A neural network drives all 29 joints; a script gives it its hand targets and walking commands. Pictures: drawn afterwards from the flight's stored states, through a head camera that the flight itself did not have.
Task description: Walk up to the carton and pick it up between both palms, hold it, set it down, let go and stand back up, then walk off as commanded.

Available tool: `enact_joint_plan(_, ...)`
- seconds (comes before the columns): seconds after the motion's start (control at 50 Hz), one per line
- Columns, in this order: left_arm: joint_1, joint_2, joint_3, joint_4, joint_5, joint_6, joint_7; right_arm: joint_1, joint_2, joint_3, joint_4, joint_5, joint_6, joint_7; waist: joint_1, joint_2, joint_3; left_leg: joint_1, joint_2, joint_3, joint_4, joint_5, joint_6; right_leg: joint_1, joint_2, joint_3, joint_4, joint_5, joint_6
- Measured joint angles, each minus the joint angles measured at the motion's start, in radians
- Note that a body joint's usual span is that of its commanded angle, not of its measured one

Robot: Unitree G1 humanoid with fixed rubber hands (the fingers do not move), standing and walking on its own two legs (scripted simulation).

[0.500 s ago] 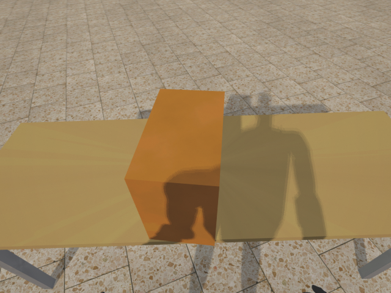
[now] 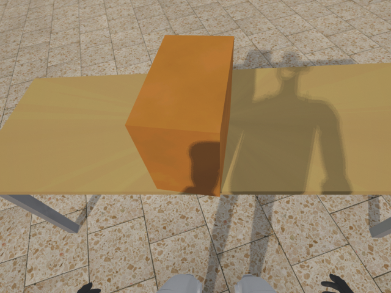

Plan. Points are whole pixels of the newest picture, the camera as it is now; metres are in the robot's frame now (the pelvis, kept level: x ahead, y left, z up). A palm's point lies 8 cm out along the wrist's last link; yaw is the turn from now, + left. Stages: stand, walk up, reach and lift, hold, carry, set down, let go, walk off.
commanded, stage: walk off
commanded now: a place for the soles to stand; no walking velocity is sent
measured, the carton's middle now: (193, 117) +0.55 +0.04 -0.01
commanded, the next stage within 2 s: none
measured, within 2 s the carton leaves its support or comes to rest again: neither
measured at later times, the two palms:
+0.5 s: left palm out of the picture -0.07 +0.37 -0.14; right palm out of the picture -0.01 -0.22 -0.05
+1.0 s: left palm out of the picture -0.20 +0.43 -0.12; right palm out of the picture -0.21 -0.17 -0.09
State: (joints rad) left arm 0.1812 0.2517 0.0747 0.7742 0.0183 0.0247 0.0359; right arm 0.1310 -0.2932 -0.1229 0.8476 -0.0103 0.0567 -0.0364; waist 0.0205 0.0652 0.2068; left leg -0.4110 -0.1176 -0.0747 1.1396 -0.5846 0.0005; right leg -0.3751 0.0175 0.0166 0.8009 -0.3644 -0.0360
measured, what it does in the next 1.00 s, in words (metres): walks backwards: left foot, then right foot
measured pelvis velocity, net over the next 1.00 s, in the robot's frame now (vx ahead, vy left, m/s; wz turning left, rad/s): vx -0.29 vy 0.13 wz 0.06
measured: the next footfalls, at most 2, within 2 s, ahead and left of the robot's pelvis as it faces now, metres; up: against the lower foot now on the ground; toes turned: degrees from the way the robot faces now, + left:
left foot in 0.14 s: +0.05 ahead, +0.11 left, +0.00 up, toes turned -5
right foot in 0.74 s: -0.19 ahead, +0.00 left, +0.00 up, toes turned +7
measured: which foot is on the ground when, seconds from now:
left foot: up 0.00-0.12, down 0.14-0.72, up 0.74-0.96, down 0.98-1.00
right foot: down 0.00-0.16, up 0.18-0.72, down 0.74-1.00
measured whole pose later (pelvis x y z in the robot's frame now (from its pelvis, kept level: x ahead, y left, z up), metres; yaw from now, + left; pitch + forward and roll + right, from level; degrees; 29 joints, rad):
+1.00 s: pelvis -0.29 +0.13 +0.00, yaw +3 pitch -2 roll -3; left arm 0.15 0.34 0.12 0.75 0.04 0.07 0.02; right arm 0.25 -0.30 -0.12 0.83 -0.01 0.03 -0.07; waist 0.02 -0.04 0.13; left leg -0.17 -0.02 -0.13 0.70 -0.56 0.00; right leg -0.42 0.05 0.05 0.77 -0.32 -0.01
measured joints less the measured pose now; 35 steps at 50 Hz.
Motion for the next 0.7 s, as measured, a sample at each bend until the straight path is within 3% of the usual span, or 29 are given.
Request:
enact_joint_plan(0.12,-0.001,0.0,0.0,-0.004,-0.001,0.007,0.002,0.001,0.0,0.0,-0.004,0.0,-0.004,0.0,-0.001,-0.011,0.026,0.009,0.02,-0.001,-0.186,0.008,0.028,-0.015,-0.017,-0.016,0.004,0.034,0.03)
enact_joint_plan(0.16,-0.015,0.003,0.0,-0.005,-0.006,0.015,0.002,0.007,0.0,0.0,-0.004,0.0,-0.011,0.002,-0.002,-0.027,0.036,0.018,0.024,0.007,-0.261,0.201,0.055,-0.026,-0.024,-0.012,0.025,0.026,0.036)
enact_joint_plan(0.24,-0.029,0.019,0.0,-0.004,-0.014,0.041,0.005,0.018,0.0,0.0,-0.004,0.0,-0.012,0.005,-0.003,-0.067,0.044,0.018,0.02,0.011,-0.264,0.239,0.091,-0.046,0.075,0.111,0.208,-0.101,0.036)
enact_joint_plan(0.3,-0.028,0.05,0.0,0.008,-0.014,0.048,0.005,0.012,0.0,0.0,-0.004,0.0,-0.012,0.005,-0.002,-0.112,0.04,0.018,0.02,0.011,-0.336,0.29,0.072,-0.049,0.123,0.148,0.312,-0.101,0.036)
enact_joint_plan(0.4,-0.021,0.09,0.012,0.048,-0.014,0.048,0.005,-0.014,0.0,0.0,-0.009,0.0,-0.014,0.005,-0.001,-0.16,0.04,0.017,0.02,0.015,-0.509,0.42,0.048,-0.049,0.144,0.149,0.33,-0.097,0.036)
enact_joint_plan(0.54,0.017,0.092,0.017,0.084,-0.014,0.05,-0.01,-0.041,0.0,0.0,-0.013,0.0,-0.017,0.005,-0.001,-0.147,0.04,0.018,0.017,0.028,-0.656,0.557,0.046,-0.027,0.147,0.149,0.33,-0.097,0.036)
enact_joint_plan(0.62,0.04,0.093,0.018,0.098,-0.014,0.06,-0.023,-0.051,0.0,0.0,-0.013,0.0,-0.017,0.005,-0.001,-0.134,0.032,0.017,0.0,0.04,-0.734,0.63,0.022,0.007,0.147,0.149,0.312,-0.097,0.036)
enact_joint_plan(0.66,0.058,0.093,0.018,0.1,-0.014,0.063,-0.031,-0.057,0.0,0.0,-0.013,0.0,-0.014,0.005,0.0,-0.118,0.024,0.017,-0.01,0.043,-0.779,0.674,0.003,0.053,0.143,0.141,0.234,-0.104,0.036)
enact_joint_plan(0.7,0.081,0.093,0.018,0.099,-0.014,0.063,-0.037,-0.068,0.001,0.0,-0.015,0.0,-0.003,0.004,0.005,-0.095,0.023,0.01,-0.024,0.049,-0.788,0.679,-0.024,0.144,0.117,0.101,0.055,-0.111,0.025)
